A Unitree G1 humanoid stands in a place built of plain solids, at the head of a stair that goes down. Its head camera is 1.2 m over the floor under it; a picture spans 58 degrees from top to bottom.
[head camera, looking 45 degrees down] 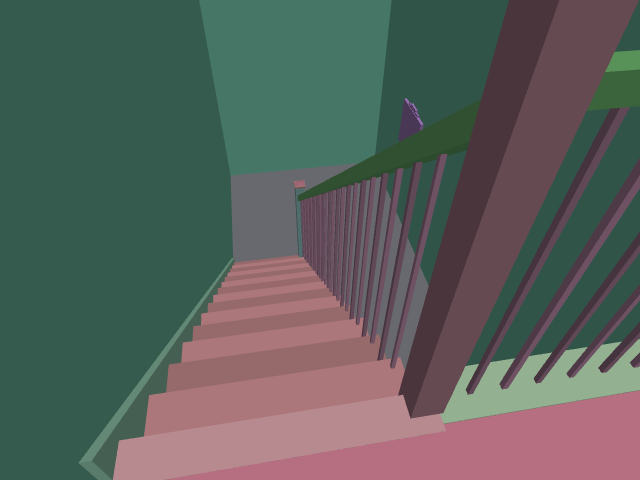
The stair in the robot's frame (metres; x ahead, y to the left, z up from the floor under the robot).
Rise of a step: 0.19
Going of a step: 0.22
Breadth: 0.87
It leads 9 degrees to the left of straight ahead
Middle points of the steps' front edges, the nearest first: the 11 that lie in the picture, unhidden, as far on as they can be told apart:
0.50 0.15 0.00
0.73 0.14 -0.20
0.95 0.18 -0.39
1.17 0.22 -0.58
1.39 0.25 -0.78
1.61 0.29 -0.97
1.83 0.32 -1.16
2.05 0.36 -1.36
2.27 0.40 -1.55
2.49 0.43 -1.74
2.71 0.47 -1.94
